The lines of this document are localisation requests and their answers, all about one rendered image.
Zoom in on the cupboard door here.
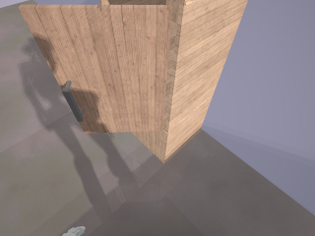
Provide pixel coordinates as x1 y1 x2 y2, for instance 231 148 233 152
19 4 172 134

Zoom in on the handle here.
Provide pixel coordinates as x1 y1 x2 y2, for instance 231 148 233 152
62 81 84 122

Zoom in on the left robot hand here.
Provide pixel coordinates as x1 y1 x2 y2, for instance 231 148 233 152
62 226 86 236

